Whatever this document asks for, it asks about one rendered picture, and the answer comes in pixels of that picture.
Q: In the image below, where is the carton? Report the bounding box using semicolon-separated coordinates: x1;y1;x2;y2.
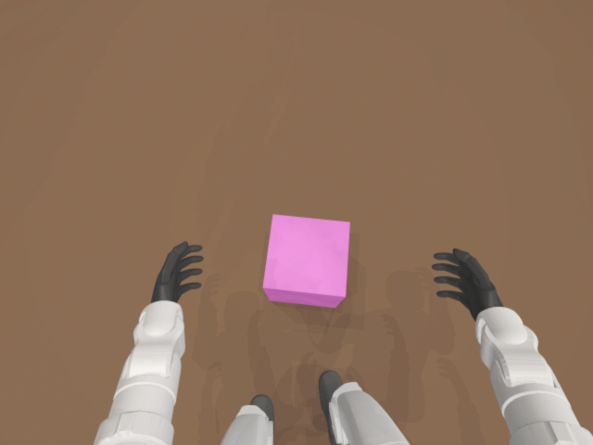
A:
263;214;350;308

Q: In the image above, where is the right robot forearm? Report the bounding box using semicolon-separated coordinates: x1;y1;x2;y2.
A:
475;307;593;445

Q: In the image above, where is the robot left shin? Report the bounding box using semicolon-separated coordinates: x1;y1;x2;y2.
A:
236;405;267;418

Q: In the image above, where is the left robot forearm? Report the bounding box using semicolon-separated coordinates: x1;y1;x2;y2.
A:
94;300;185;445

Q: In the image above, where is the robot left foot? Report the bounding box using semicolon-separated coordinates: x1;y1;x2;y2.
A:
249;395;274;433

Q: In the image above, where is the left robot hand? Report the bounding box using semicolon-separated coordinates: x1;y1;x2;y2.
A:
150;241;204;304

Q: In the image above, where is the right robot hand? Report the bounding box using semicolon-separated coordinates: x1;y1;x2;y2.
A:
432;248;504;321

